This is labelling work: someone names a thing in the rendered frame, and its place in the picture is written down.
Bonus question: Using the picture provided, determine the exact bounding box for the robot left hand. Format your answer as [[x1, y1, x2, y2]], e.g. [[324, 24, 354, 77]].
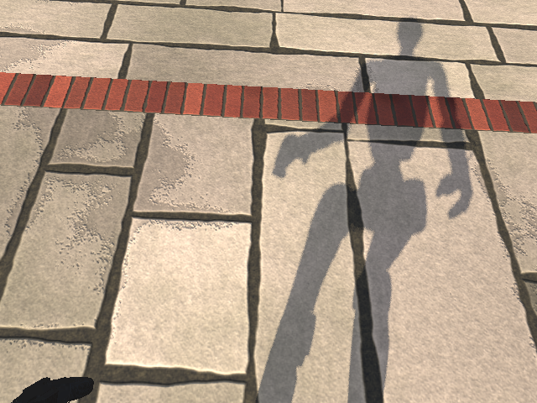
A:
[[11, 377, 94, 403]]

